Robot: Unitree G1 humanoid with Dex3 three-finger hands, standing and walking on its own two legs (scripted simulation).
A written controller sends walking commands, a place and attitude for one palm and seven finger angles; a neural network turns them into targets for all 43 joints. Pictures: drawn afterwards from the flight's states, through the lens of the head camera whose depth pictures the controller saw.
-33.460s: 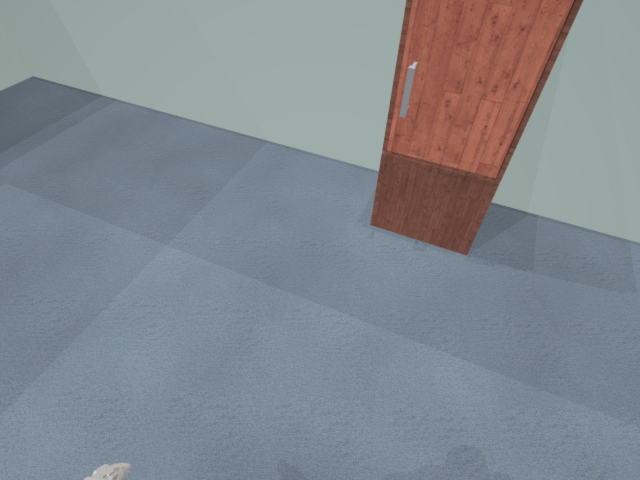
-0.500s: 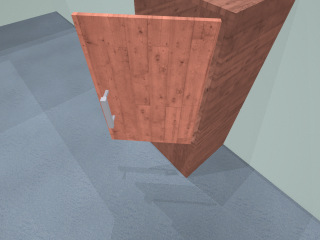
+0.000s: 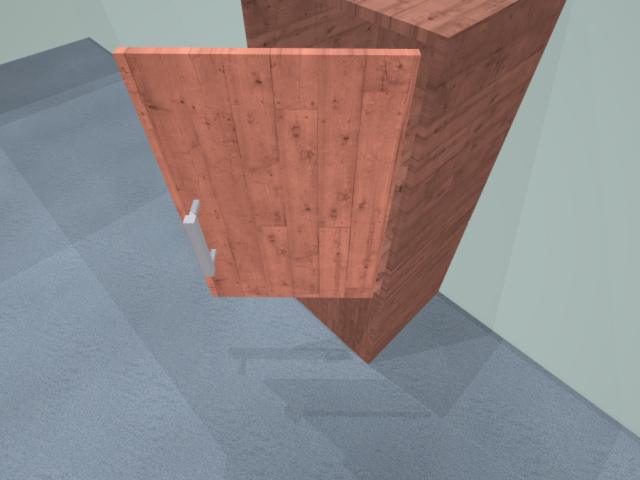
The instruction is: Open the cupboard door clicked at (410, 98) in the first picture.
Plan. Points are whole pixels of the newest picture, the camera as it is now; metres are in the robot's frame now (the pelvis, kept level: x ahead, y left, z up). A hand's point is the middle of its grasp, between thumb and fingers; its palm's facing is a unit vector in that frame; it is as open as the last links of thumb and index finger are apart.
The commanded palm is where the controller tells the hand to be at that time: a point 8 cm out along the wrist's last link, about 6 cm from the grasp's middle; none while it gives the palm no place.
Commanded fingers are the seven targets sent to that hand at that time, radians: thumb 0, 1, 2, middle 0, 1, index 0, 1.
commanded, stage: come to a stop and stand still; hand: left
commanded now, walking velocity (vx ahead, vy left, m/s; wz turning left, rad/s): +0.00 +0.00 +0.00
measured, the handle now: (202, 239) +0.53 +0.25 -0.09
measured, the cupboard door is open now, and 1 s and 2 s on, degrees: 45 45 45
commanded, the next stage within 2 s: look again from close up in 0.44 s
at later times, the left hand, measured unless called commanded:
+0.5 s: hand out of the picture -0.02 +0.15 -0.17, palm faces +0.04 -0.98 -0.19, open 7.3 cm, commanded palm none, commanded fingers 0.00 0.90 0.90 -0.20 -0.30 -0.20 -0.30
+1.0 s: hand out of the picture +0.00 +0.24 -0.15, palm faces +0.05 -0.96 -0.29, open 7.4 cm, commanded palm none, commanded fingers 0.00 0.90 0.90 -0.20 -0.30 -0.20 -0.30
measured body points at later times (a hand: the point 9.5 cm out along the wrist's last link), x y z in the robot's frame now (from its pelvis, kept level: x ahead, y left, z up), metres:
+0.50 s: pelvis -0.01 -0.02 +0.01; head +0.00 -0.03 +0.45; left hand -0.02 +0.20 -0.15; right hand -0.01 -0.24 -0.16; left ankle -0.05 +0.11 -0.74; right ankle -0.02 -0.10 -0.74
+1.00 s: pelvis -0.06 +0.01 +0.00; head -0.09 +0.02 +0.45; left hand +0.00 +0.29 -0.13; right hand +0.02 -0.26 -0.13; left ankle -0.05 +0.11 -0.74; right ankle -0.02 -0.10 -0.74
